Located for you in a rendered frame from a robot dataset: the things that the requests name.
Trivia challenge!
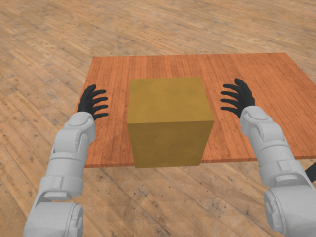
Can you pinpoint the robot right hand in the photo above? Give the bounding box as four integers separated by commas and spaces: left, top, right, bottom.
220, 78, 255, 119

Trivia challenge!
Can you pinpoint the carton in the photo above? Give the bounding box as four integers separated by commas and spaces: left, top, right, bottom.
127, 77, 215, 169

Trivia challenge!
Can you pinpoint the right robot forearm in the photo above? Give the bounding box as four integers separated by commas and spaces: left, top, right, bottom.
239, 105, 316, 193

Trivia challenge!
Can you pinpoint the left robot forearm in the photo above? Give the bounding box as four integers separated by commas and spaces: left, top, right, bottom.
23, 112, 96, 237

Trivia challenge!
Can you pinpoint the right robot upper arm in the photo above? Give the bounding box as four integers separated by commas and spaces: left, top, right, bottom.
263, 185, 316, 237

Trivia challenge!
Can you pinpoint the robot left hand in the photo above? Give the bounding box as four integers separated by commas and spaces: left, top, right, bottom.
77, 84, 108, 121

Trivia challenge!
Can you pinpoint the table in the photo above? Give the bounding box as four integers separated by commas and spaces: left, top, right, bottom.
74, 52, 316, 183

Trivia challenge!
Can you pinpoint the left robot upper arm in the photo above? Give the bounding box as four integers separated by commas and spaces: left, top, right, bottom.
25, 202, 84, 237

